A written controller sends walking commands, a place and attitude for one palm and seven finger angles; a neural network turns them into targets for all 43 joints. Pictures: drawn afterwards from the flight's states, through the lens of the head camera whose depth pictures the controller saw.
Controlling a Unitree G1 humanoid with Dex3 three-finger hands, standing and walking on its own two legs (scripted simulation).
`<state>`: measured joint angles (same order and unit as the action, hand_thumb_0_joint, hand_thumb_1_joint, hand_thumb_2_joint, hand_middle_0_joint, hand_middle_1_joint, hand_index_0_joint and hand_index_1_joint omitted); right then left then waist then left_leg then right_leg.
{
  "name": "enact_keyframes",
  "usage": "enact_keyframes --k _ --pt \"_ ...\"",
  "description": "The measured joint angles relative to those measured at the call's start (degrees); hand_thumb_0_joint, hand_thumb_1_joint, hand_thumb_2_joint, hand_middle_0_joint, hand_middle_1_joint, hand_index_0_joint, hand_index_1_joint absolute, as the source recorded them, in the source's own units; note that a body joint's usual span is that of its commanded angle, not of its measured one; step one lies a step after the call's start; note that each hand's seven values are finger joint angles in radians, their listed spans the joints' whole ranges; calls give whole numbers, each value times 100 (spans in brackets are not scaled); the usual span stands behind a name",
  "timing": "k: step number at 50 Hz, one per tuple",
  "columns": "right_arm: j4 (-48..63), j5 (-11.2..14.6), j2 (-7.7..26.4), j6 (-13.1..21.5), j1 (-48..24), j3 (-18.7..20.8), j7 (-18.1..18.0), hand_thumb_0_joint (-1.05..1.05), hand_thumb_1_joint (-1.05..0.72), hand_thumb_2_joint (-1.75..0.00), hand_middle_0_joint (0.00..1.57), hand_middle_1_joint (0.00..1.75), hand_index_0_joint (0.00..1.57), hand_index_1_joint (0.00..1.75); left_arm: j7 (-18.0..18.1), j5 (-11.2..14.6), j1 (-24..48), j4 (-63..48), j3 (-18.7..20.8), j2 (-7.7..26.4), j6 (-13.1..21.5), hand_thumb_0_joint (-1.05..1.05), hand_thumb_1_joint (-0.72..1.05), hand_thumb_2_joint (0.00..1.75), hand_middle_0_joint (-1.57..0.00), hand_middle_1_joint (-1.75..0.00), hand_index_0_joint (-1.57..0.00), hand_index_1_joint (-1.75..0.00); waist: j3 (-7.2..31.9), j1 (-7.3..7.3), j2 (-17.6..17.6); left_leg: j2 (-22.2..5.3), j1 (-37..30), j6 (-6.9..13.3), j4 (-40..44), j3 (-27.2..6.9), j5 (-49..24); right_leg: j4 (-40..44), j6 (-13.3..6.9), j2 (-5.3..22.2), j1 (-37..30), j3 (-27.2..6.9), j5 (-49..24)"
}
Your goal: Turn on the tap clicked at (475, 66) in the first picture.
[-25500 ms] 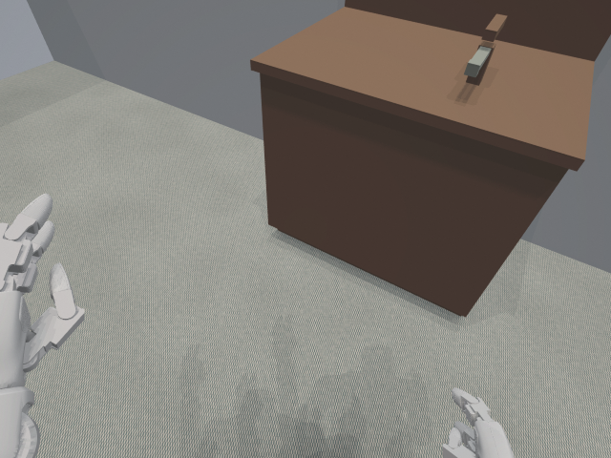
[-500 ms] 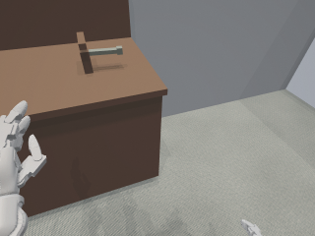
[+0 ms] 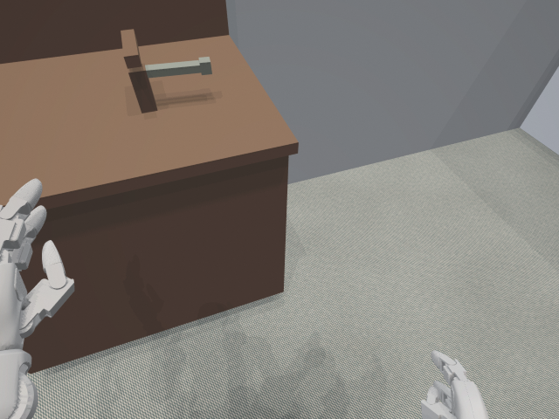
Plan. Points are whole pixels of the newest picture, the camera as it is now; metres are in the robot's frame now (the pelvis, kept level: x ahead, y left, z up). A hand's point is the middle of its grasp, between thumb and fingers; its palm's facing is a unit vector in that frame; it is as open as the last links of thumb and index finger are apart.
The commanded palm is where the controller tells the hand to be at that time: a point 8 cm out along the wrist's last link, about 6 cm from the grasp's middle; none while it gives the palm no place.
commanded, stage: stop stepping back and stand still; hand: left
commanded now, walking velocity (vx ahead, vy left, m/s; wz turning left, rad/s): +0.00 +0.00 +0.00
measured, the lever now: (205, 65) +0.79 +0.23 +0.12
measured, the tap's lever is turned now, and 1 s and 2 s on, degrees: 84 84 84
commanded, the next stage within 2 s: stand and check the lever's angle in 0.18 s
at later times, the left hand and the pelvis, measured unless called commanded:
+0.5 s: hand (45, 296) +0.20 +0.26 +0.16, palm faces +0.41 -0.85 -0.34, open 7.4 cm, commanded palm +0.15 +0.29 +0.18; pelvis -0.01 +0.01 +0.01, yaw +0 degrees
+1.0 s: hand (35, 307) +0.19 +0.26 +0.16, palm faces +0.41 -0.84 -0.36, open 7.4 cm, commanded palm +0.14 +0.30 +0.18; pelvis -0.02 +0.02 +0.01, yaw +0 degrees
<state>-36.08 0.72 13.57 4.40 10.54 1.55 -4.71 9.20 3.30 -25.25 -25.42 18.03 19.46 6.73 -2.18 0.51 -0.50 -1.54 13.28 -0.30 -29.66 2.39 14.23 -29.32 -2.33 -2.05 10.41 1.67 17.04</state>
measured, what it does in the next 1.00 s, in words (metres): stands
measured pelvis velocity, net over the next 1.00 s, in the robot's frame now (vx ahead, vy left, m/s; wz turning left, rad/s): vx -0.02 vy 0.02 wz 0.00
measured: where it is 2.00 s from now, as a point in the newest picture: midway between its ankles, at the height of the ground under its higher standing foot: outside the picture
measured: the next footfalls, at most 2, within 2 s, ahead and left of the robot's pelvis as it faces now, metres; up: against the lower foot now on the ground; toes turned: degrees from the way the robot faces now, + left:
none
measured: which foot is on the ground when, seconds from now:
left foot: down 0.00-1.00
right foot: down 0.00-1.00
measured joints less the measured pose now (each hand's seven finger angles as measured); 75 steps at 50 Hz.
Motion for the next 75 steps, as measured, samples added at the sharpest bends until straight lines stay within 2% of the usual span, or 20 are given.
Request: enact_keyframes --k 8,16,36,53,75 --pt "271 -29 -148 24 -159 -89 31 1 -91 -90 20 30 20 30 -1 -1 -179 -273 -9 126 59 2 89 89 -21 -30 -21 -30 106 -6 -9 -30 84 32 110 15 -47 282 43 -34 15 -21 -172" --pt "179 -55 -241 -66 -67 -218 16 1 -91 -90 20 30 20 30 -3 36 -129 -30 -90 9 -59 2 89 89 -21 -30 -21 -30 243 70 -102 -17 57 64 206 17 -126 446 74 -24 -45 -23 -287" --pt "59 -95 -122 -85 132 -169 -28 1 -91 -90 20 30 20 30 50 -24 -135 68 -107 17 0 2 89 89 -21 -30 -21 -30 261 -37 -119 61 113 156 409 25 -380 655 155 49 -1 -24 -546" --pt "60 -100 -177 -39 7 -191 -12 1 -91 -90 20 30 20 30 64 -32 -103 52 -135 -42 -23 2 89 89 -21 -30 -21 -30 200 24 -146 33 206 150 343 -3 -372 686 149 20 42 -2 -583" --pt "96 -87 -161 -69 -23 -190 -17 1 -91 -90 20 30 20 30 65 -3 -123 4 -128 -7 -72 2 89 89 -21 -30 -21 -30 214 20 -97 70 158 176 335 13 -294 672 183 57 -2 -21 -504"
